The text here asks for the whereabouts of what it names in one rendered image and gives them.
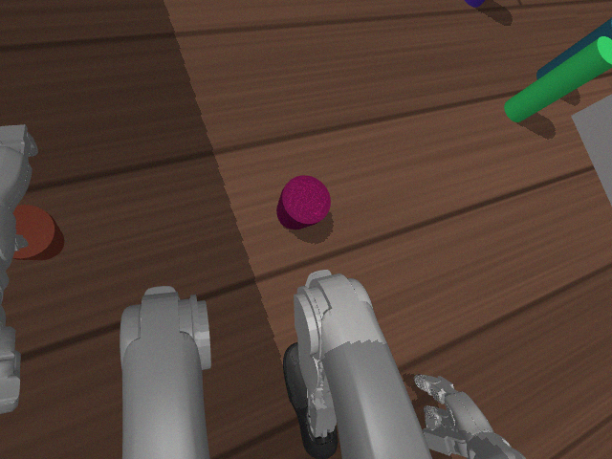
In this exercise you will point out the left robot arm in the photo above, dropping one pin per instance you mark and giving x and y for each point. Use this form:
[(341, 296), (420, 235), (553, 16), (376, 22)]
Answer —
[(9, 358)]

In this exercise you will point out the right robot arm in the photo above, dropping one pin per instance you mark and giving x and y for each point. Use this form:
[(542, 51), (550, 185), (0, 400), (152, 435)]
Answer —
[(489, 445)]

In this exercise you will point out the right robot hand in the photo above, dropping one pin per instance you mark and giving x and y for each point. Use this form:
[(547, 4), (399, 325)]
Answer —
[(449, 431)]

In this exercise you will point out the left robot hand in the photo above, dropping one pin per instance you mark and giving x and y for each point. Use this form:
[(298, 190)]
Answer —
[(16, 146)]

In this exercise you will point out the right robot foot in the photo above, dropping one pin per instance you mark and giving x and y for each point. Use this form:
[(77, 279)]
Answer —
[(319, 448)]

